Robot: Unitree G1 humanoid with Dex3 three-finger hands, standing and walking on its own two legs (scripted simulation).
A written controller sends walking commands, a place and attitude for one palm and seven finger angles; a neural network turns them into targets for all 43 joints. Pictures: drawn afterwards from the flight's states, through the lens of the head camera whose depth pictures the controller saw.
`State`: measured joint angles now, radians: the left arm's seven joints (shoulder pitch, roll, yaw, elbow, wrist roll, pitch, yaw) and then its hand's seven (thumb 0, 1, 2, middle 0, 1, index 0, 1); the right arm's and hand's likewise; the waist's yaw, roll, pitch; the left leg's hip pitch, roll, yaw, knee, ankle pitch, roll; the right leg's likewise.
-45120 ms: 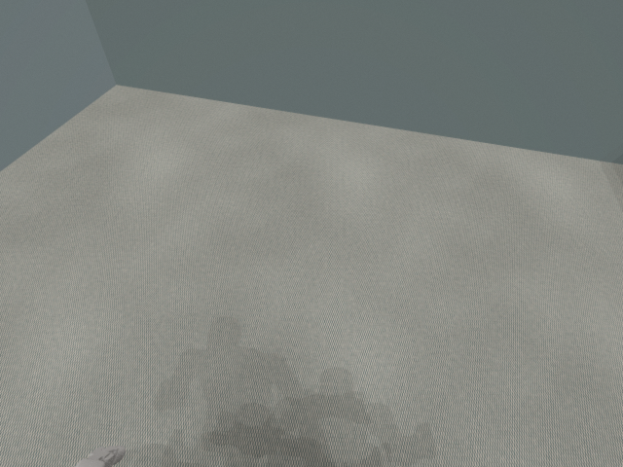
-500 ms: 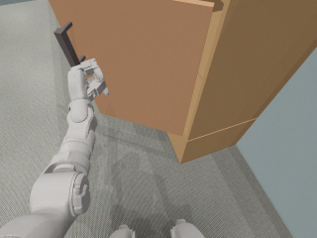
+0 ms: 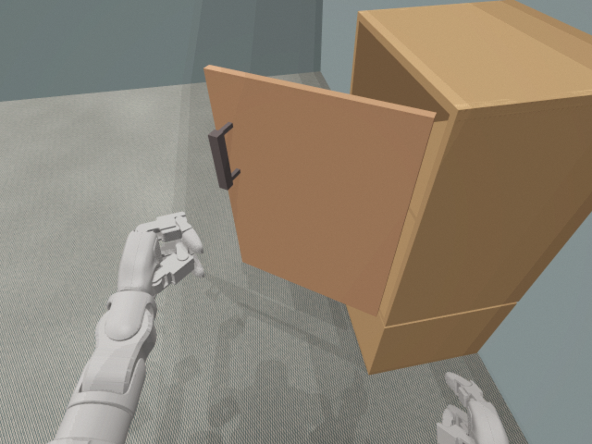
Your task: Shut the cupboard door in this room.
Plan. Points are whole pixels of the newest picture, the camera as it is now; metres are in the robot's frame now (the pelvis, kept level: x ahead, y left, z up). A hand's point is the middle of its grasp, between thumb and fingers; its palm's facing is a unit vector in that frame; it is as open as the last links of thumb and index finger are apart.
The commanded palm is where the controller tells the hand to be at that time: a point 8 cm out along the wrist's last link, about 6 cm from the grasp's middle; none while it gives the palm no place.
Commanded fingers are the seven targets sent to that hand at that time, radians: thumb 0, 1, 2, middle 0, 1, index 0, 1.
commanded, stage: draw the hand back to the body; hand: left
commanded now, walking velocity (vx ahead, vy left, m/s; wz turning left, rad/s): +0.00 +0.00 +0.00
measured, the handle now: (226, 156) +0.66 +0.18 +0.03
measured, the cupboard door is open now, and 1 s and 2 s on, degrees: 53 53 53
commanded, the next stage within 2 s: step back with the hand held close in 0.92 s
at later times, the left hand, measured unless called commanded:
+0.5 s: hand (44, 311) +0.22 +0.27 +0.16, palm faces +0.43 -0.82 -0.39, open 5.8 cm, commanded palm +0.16 +0.31 +0.19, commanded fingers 0.00 0.90 0.90 -0.23 -0.33 -0.23 -0.33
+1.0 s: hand (34, 316) +0.20 +0.26 +0.18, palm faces +0.46 -0.79 -0.41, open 7.4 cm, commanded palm +0.15 +0.30 +0.19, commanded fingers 0.00 0.90 0.90 -0.20 -0.30 -0.20 -0.30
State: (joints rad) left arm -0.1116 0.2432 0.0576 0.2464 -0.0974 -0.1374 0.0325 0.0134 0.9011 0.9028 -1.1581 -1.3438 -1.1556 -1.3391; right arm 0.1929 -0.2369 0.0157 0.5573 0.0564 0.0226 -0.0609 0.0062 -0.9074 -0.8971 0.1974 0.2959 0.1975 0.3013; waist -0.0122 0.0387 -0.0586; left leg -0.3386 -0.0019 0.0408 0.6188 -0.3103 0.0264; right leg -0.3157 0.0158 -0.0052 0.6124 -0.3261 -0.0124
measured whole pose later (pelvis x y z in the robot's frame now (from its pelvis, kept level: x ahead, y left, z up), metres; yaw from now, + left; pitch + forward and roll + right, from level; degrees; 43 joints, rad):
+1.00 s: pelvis +0.02 +0.00 +0.02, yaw +1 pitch -4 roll +0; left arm 0.47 0.36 0.34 -0.38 -0.07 -0.07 0.11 0.01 0.89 0.90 -0.22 -0.31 -0.21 -0.30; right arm 0.20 -0.22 0.02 0.64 0.02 -0.09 -0.08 0.01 -0.90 -0.90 0.20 0.30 0.20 0.30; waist 0.05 0.07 -0.01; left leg -0.12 0.00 0.02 0.43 -0.25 0.02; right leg -0.08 0.02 -0.02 0.40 -0.26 -0.02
